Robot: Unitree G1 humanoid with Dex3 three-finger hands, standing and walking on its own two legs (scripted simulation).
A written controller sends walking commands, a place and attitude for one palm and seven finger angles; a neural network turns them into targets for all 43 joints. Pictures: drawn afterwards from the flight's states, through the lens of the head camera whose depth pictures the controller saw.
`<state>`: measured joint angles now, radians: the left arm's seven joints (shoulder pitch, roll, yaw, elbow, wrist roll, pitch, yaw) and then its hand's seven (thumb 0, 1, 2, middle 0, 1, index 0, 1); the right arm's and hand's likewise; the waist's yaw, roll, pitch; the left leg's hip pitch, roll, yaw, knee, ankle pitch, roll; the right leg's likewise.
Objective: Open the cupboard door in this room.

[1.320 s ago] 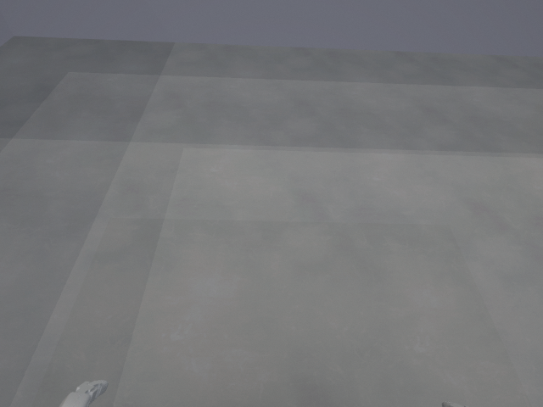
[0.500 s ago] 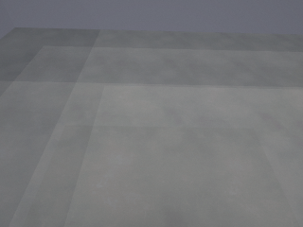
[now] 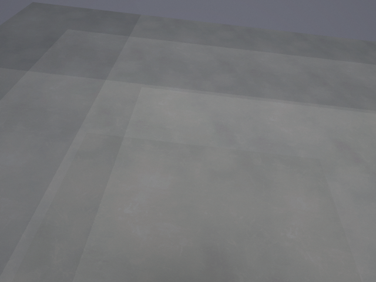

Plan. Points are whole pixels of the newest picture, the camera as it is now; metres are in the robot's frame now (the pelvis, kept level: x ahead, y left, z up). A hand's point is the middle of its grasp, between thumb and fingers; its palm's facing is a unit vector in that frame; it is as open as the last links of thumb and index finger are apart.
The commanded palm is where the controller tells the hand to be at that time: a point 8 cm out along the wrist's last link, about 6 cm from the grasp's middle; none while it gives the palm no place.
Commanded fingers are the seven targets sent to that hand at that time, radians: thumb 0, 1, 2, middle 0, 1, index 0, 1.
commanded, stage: turn or walk to find it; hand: left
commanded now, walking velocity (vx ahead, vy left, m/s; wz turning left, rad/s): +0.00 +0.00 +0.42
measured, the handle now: out of the picture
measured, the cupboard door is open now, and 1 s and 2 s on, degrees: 0 0 0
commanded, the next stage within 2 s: stand and wait in 1.60 s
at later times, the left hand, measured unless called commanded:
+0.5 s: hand out of the picture -0.01 +0.17 -0.14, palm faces +0.24 -0.92 -0.30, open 7.4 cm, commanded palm none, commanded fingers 0.00 0.90 0.90 -0.20 -0.30 -0.20 -0.30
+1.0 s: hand out of the picture -0.14 +0.22 -0.17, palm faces +0.47 -0.86 -0.22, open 7.4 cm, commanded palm none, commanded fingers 0.00 0.90 0.90 -0.20 -0.30 -0.20 -0.30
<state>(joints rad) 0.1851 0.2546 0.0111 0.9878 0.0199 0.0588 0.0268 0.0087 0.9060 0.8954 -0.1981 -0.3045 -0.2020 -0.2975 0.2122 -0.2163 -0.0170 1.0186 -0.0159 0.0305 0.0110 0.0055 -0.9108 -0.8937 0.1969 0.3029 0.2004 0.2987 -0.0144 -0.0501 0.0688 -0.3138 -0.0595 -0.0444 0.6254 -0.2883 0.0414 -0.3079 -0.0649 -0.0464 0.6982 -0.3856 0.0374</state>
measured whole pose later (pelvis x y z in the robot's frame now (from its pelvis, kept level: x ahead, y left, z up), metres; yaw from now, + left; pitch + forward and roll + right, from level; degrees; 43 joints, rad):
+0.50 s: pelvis -0.04 -0.05 +0.01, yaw +13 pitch -2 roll +1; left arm 0.23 0.20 0.03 0.92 0.02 0.03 0.03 0.01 0.91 0.90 -0.20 -0.30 -0.20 -0.30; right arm 0.25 -0.27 -0.10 0.97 -0.02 0.07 0.01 0.01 -0.91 -0.89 0.20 0.30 0.20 0.30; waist -0.03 0.03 0.03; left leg -0.53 -0.06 -0.07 1.10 -0.36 -0.04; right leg -0.17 -0.04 -0.06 0.49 -0.30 -0.01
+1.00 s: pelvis -0.08 +0.02 +0.02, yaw +25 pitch -1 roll -2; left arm 0.24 0.27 0.07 0.98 0.02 0.06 0.02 0.01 0.91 0.90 -0.19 -0.30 -0.20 -0.30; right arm 0.16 -0.17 -0.03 0.95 -0.01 0.01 -0.01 0.00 -0.91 -0.89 0.20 0.30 0.20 0.30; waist 0.02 -0.05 0.07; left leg -0.20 -0.03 0.02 0.47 -0.26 0.07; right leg -0.45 -0.09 -0.04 1.11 -0.41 0.09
